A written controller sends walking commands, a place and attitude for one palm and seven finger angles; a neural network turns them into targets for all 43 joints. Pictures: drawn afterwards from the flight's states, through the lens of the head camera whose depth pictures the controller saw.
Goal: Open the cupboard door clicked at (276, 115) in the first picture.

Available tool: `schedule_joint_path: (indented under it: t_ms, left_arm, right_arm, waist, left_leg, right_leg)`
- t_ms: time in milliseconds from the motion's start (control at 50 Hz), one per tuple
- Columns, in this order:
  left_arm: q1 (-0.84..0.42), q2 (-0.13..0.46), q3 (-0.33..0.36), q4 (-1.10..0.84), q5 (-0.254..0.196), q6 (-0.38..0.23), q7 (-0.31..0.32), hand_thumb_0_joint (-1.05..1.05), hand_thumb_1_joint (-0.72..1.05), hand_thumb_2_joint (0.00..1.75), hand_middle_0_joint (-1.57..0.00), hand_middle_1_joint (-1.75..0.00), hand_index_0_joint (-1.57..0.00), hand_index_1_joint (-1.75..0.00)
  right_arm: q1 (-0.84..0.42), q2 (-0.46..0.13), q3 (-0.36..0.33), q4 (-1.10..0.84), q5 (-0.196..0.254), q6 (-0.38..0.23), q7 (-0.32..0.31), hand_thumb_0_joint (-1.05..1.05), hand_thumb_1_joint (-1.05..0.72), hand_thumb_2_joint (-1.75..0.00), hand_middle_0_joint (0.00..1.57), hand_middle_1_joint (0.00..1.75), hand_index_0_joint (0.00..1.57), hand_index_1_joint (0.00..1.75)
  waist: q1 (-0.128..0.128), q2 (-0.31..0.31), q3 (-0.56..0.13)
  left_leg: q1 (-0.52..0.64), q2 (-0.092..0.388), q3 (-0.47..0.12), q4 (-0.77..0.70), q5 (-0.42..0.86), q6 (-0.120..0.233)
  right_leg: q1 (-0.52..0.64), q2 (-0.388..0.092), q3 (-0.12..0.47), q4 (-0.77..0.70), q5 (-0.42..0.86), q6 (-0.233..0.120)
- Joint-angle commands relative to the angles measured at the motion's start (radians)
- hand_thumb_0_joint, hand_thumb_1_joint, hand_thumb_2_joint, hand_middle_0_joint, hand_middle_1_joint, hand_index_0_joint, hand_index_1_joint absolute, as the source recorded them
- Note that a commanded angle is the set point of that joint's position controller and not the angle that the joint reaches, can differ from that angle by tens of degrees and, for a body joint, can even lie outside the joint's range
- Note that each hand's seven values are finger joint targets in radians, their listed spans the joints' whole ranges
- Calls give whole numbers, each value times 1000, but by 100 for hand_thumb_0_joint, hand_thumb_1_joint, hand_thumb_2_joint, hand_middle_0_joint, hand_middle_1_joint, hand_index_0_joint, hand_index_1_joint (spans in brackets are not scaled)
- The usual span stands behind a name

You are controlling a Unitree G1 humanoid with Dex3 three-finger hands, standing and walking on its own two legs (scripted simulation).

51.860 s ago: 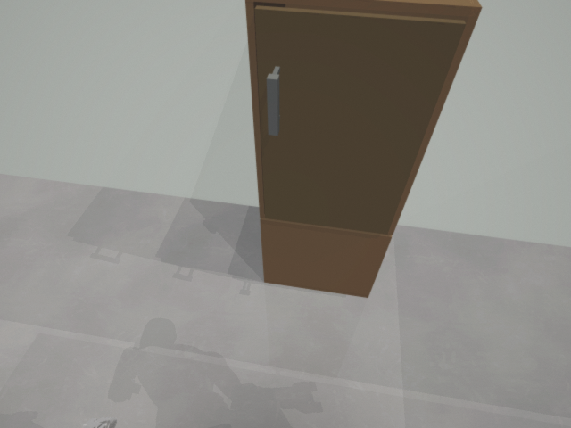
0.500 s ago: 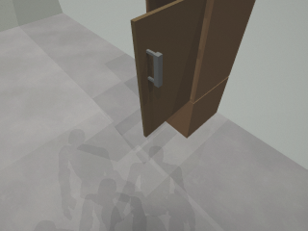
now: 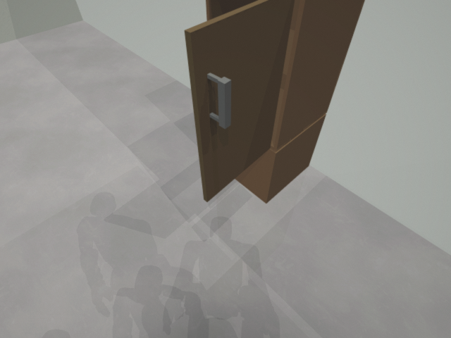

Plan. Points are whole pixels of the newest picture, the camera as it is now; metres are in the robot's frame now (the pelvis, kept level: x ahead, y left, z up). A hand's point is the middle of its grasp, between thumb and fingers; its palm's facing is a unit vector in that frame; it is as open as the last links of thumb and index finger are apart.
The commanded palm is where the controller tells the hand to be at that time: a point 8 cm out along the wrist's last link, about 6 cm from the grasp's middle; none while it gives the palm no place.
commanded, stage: look to check the result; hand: left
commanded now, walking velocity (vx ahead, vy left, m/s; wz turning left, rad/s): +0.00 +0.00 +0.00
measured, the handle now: (218, 101) +0.62 +0.05 +0.08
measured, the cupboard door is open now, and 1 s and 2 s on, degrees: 93 93 93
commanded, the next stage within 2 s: stand and wait in 0.56 s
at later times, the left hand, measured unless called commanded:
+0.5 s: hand out of the picture +0.05 +0.19 -0.16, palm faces +0.03 -0.97 -0.26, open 7.4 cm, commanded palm none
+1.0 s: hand out of the picture +0.10 +0.22 -0.15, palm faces +0.01 -0.94 -0.34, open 7.4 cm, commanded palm none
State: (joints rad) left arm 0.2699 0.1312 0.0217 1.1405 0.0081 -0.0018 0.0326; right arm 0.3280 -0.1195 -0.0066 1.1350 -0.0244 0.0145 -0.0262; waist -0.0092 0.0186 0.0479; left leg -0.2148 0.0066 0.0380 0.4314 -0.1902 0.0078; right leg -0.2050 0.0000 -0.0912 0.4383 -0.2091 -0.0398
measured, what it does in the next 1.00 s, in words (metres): stands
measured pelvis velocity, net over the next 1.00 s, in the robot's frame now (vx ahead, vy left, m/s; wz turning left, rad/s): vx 0.04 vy -0.02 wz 0.00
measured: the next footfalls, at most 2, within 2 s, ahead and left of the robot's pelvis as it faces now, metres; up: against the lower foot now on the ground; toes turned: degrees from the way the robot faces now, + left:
none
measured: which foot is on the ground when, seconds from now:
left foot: down 0.00-1.00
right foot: down 0.00-1.00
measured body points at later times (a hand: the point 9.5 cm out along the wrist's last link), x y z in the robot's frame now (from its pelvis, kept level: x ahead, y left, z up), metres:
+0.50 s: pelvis +0.02 -0.01 +0.00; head +0.04 -0.02 +0.45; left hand +0.05 +0.25 -0.14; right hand +0.05 -0.25 -0.16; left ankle +0.03 +0.11 -0.74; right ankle +0.02 -0.09 -0.74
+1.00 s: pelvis +0.04 -0.02 +0.01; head +0.05 -0.04 +0.46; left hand +0.10 +0.27 -0.12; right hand +0.10 -0.30 -0.15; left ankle +0.03 +0.11 -0.74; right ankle +0.02 -0.09 -0.74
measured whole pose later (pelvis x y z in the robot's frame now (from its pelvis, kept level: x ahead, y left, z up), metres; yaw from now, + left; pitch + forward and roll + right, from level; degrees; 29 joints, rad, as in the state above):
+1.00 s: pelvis +0.04 -0.02 +0.01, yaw +0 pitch -1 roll +0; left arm 0.12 0.28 0.02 1.13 0.01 -0.03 0.01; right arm 0.13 -0.30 0.00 1.13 -0.02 0.00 -0.01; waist 0.00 0.03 0.06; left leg -0.10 0.03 0.03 0.31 -0.18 -0.02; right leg -0.09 0.03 -0.10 0.31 -0.20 -0.06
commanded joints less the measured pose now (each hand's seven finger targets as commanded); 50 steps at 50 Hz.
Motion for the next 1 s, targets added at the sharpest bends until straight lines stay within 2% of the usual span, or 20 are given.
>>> schedule_joint_path:
  t_ms: [0, 40, 80, 120, 240, 280, 360, 460, 480, 620, 680, 760, 820, 840, 920, 980]
  left_arm:
    - [49, 126, 25, -25, 1, -14, 4, 0, 90, 90, -20, -30, -20, -30]
    - [42, 131, 24, -22, 0, -14, 4, 0, 90, 90, -20, -30, -20, -30]
    - [39, 137, 25, -22, 1, -15, 2, 0, 90, 90, -20, -30, -20, -30]
    - [33, 150, 27, -21, 2, -16, 2, 0, 90, 90, -20, -30, -20, -30]
    - [1, 174, 27, -25, 1, -23, 0, 0, 90, 90, -20, -30, -20, -30]
    - [-5, 185, 28, -25, 1, -25, -1, 0, 90, 90, -20, -30, -20, -30]
    - [-31, 207, 27, -26, 1, -27, -3, 0, 90, 90, -20, -30, -20, -30]
    - [-64, 240, 30, -33, 1, -31, -6, 0, 90, 90, -20, -30, -20, -30]
    - [-74, 247, 30, -34, 0, -31, -7, 0, 90, 90, -20, -30, -20, -30]
    - [-107, 288, 35, -43, 1, -39, -8, 0, 90, 90, -20, -30, -20, -30]
    - [-125, 305, 35, -46, 0, -40, -9, 0, 90, 90, -20, -30, -20, -30]
    - [-142, 320, 35, -46, 0, -40, -10, 0, 90, 90, -20, -30, -20, -30]
    - [-147, 332, 36, -50, 0, -40, -10, 0, 90, 90, -20, -30, -20, -30]
    - [-154, 335, 34, -49, 0, -40, -11, 0, 90, 90, -20, -30, -20, -30]
    - [-157, 348, 35, -52, -1, -42, -10, 0, 90, 90, -20, -30, -20, -30]
    - [-163, 352, 33, -51, -2, -42, -10, 0, 90, 90, -20, -30, -20, -30]
  right_arm:
    - [59, -101, -20, -23, 1, -12, -10, 0, -90, -90, 20, 30, 20, 30]
    - [45, -108, -20, -23, 2, -14, -10, 0, -90, -90, 20, 30, 20, 30]
    - [32, -117, -21, -23, 2, -14, -10, 0, -90, -90, 20, 30, 20, 30]
    - [25, -131, -24, -29, 3, -12, -9, 0, -90, -90, 20, 30, 20, 30]
    - [-19, -161, -24, -26, 4, -19, -9, 0, -90, -90, 20, 30, 20, 30]
    - [-35, -173, -24, -27, 4, -21, -8, 0, -90, -90, 20, 30, 20, 30]
    - [-69, -197, -24, -29, 4, -20, -6, 0, -90, -90, 20, 30, 20, 30]
    - [-106, -236, -26, -35, 4, -23, -4, 0, -90, -90, 20, 30, 20, 30]
    - [-116, -242, -26, -34, 4, -23, -3, 0, -90, -90, 20, 30, 20, 30]
    - [-160, -288, -30, -46, 6, -26, -2, 0, -90, -90, 20, 30, 20, 30]
    - [-175, -302, -30, -48, 5, -27, -1, 0, -90, -90, 20, 30, 20, 30]
    - [-190, -316, -29, -49, 5, -27, 1, 0, -90, -90, 20, 30, 20, 30]
    - [-194, -328, -28, -52, 7, -26, 1, 0, -90, -90, 20, 30, 20, 30]
    - [-200, -333, -28, -49, 5, -26, 2, 0, -90, -90, 20, 30, 20, 30]
    - [-201, -344, -27, -54, 8, -27, 1, 0, -90, -90, 20, 30, 20, 30]
    - [-205, -348, -28, -51, 7, -27, 0, 0, -90, -90, 20, 30, 20, 30]
  waist:
    - [-1, -16, 34]
    - [0, 10, 30]
    - [3, 6, 39]
    - [4, -23, 45]
    - [0, 5, 9]
    - [3, -16, -5]
    - [3, -8, 11]
    - [3, -14, -20]
    - [4, -9, -6]
    - [5, -16, -48]
    - [3, -11, -54]
    - [5, -8, -55]
    - [7, -37, -52]
    - [6, -17, -44]
    - [6, -16, -80]
    - [5, -15, -71]
  left_leg:
    - [-25, 81, -84, -90, -24, 25]
    - [-15, 88, -89, -94, -11, 25]
    - [-24, 89, -92, -102, -17, 25]
    - [-16, 88, -89, -98, -15, 25]
    - [19, 99, -93, -101, 58, 23]
    - [28, 100, -96, -106, 76, 23]
    - [38, 102, -95, -113, 82, 20]
    - [57, 105, -100, -121, 102, 19]
    - [53, 104, -99, -123, 98, 17]
    - [92, 113, -97, -127, 146, 15]
    - [99, 116, -98, -134, 165, 13]
    - [103, 117, -98, -143, 155, 11]
    - [103, 117, -95, -147, 138, 12]
    - [101, 116, -94, -147, 141, 9]
    - [123, 121, -92, -141, 178, 10]
    - [127, 122, -91, -144, 185, 8]
  right_leg:
    - [-23, -116, 125, -135, -93, -22]
    - [-21, -114, 118, -126, -69, -21]
    - [-13, -113, 117, -130, -63, -20]
    - [-18, -114, 119, -138, -75, -20]
    - [16, -120, 116, -134, 5, -20]
    - [35, -122, 114, -134, 34, -18]
    - [32, -126, 117, -147, 45, -18]
    - [62, -129, 124, -156, 72, -18]
    - [57, -129, 122, -161, 68, -17]
    - [92, -134, 124, -164, 167, -18]
    - [108, -139, 127, -163, 205, -18]
    - [115, -140, 131, -174, 193, -17]
    - [117, -138, 129, -189, 165, -12]
    - [113, -141, 136, -189, 173, -13]
    - [142, -141, 132, -180, 242, -13]
    - [137, -143, 137, -179, 266, -12]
